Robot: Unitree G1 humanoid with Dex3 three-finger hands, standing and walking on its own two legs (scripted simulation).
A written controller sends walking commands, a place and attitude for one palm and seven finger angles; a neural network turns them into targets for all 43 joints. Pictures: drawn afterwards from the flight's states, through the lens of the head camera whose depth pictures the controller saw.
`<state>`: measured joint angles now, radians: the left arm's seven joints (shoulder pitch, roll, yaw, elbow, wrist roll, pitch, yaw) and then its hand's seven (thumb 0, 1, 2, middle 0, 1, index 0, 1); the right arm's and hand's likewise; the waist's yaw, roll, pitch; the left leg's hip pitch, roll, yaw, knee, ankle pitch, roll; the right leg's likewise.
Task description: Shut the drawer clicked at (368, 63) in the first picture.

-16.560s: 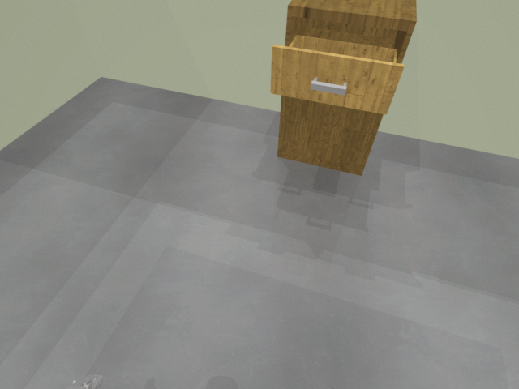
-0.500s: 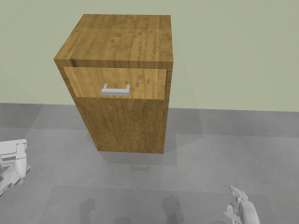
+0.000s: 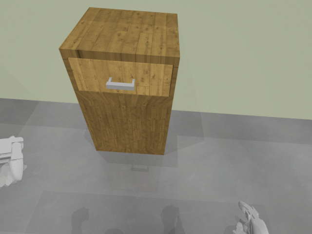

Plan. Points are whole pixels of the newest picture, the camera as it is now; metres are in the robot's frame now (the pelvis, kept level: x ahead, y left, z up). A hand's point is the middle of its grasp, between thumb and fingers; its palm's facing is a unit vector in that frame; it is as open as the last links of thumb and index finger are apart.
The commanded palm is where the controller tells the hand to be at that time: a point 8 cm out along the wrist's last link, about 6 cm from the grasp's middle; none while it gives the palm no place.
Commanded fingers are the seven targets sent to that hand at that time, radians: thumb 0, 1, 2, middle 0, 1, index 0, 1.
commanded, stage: step back with the hand held close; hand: left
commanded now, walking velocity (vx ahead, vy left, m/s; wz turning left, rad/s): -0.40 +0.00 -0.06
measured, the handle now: (121, 83) +0.73 +0.17 -0.08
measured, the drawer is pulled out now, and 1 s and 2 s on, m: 0.00 0.00 0.00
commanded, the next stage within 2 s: stop stepping back and stand still in 0.44 s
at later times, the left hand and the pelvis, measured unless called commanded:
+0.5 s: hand out of the picture +0.09 +0.27 +0.18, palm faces +0.41 -0.80 -0.44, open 3.2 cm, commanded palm +0.04 +0.29 +0.19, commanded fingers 0.00 0.90 0.90 -1.40 -1.60 -1.40 -1.60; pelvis -0.09 +0.01 +0.00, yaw +1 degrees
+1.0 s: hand out of the picture +0.05 +0.29 +0.17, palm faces +0.39 -0.84 -0.36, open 3.2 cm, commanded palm -0.02 +0.31 +0.19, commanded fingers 0.00 0.90 0.90 -1.40 -1.60 -1.40 -1.60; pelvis -0.16 +0.04 +0.00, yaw -3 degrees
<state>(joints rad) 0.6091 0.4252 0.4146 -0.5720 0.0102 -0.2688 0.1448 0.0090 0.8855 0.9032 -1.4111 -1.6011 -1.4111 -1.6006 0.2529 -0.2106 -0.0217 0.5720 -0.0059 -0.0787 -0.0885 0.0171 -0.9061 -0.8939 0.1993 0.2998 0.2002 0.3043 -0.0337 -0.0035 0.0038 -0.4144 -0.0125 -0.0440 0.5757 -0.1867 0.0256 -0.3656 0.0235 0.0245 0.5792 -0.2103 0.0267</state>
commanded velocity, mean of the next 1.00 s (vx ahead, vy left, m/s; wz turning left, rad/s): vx -0.13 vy -0.02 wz -0.04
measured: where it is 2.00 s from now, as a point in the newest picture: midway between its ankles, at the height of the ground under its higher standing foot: outside the picture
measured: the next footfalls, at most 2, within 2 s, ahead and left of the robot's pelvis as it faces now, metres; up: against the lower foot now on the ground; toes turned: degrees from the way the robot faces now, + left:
right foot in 0.52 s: -0.14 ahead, -0.07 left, +0.00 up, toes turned -1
left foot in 0.92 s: -0.08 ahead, +0.15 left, +0.00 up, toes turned +0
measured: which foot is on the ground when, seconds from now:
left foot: down 0.00-0.76, up 0.78-0.90, down 0.92-1.00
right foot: down 0.00-0.28, up 0.30-0.50, down 0.52-1.00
